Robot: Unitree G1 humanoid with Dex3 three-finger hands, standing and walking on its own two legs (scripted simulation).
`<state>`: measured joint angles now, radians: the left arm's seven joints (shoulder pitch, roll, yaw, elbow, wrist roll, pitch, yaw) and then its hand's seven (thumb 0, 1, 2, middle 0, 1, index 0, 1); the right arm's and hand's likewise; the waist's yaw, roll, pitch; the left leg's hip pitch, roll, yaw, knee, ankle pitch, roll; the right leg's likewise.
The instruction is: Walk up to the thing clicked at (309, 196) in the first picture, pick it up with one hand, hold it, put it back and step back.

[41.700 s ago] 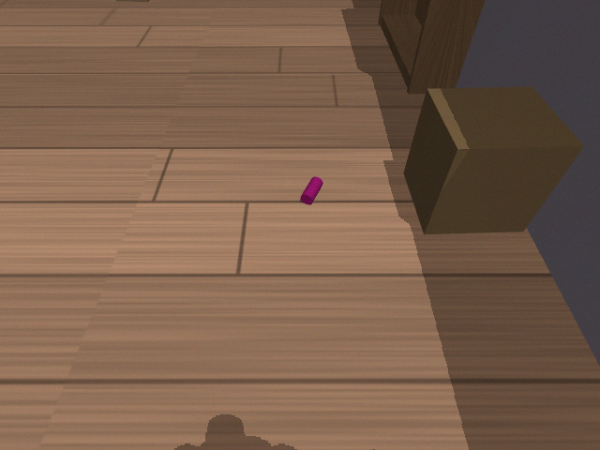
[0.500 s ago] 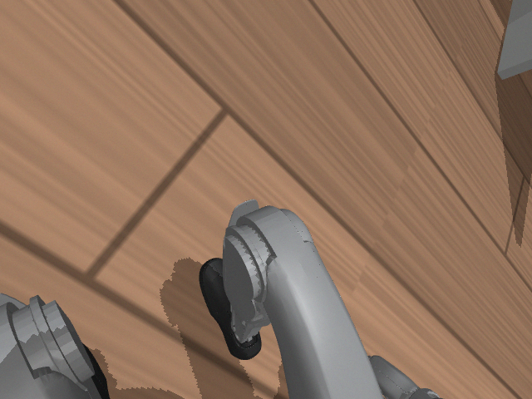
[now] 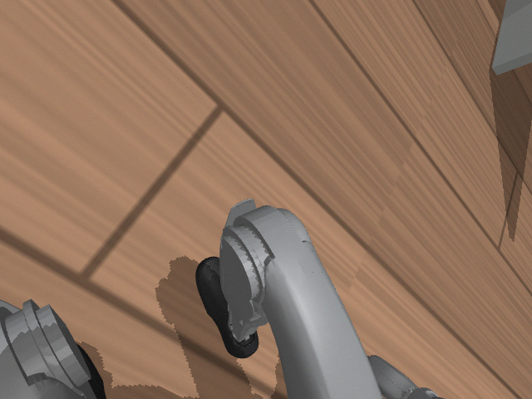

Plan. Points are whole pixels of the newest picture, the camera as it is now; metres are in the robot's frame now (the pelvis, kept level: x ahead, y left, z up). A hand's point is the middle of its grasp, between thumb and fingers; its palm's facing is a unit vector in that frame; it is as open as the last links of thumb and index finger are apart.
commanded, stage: close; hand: left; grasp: from above
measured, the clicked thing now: out of the picture +0.47 +0.35 -0.28
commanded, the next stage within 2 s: settle in 0.76 s
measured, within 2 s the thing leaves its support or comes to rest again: leaves its support in 1.08 s
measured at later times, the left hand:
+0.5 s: hand out of the picture +0.44 +0.35 -0.26, palm faces -0.45 -0.18 -0.88, open 9.0 cm
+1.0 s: hand out of the picture +0.45 +0.35 -0.26, palm faces -0.43 -0.19 -0.88, open 8.9 cm
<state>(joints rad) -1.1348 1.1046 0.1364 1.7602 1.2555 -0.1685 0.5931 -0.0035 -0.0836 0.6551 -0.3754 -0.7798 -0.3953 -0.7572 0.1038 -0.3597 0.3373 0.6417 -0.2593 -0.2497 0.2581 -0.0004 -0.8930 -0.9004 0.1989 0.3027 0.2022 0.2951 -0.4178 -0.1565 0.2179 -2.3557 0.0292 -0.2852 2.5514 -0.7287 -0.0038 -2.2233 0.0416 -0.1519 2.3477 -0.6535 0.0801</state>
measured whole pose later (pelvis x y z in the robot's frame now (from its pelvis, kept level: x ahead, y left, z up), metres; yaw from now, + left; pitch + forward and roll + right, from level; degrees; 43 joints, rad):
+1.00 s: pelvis +0.00 +0.00 +0.00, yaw +0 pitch +29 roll -16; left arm -1.11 1.10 0.13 1.73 1.24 -0.18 0.57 0.00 0.19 0.34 -0.74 -0.52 -0.77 -0.48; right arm 0.11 -0.35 0.34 0.63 -0.25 -0.23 0.24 0.00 -0.90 -0.90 0.20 0.30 0.20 0.29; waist -0.41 -0.15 0.21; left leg -2.35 0.03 -0.29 2.54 -0.73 0.00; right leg -2.22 0.04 -0.15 2.34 -0.65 0.08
